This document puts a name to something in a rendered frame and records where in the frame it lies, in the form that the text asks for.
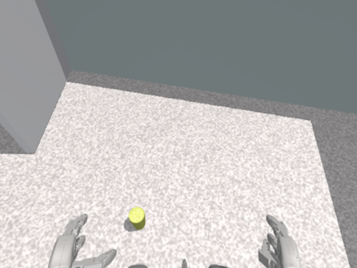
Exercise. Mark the cup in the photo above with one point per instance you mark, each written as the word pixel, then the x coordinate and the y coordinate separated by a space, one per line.
pixel 137 217

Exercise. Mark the left robot hand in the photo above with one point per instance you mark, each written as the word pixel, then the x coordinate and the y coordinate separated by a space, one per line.
pixel 67 246

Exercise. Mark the right robot hand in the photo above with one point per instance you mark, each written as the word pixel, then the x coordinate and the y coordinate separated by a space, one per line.
pixel 285 250

